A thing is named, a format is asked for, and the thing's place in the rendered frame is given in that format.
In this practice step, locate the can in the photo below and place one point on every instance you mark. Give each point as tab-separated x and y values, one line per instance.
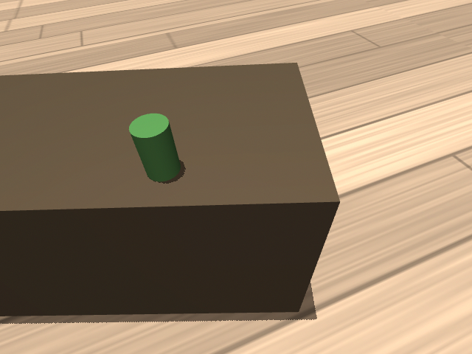
153	138

